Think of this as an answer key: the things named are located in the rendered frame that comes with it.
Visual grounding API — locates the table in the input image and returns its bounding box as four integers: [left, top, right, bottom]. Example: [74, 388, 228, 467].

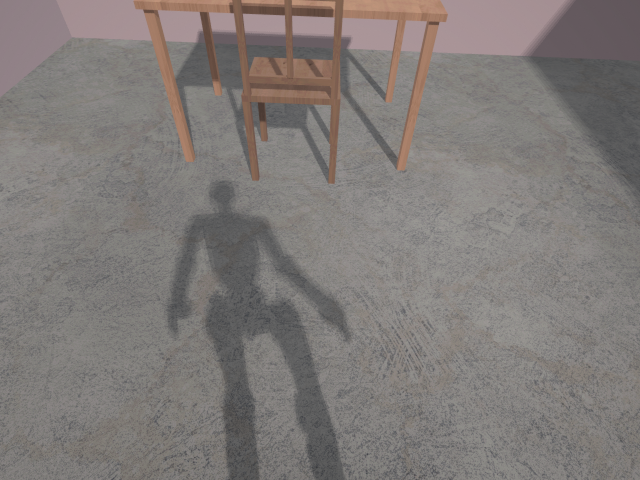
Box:
[133, 0, 448, 171]

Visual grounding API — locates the chair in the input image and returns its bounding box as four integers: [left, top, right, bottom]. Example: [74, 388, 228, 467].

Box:
[232, 0, 344, 184]

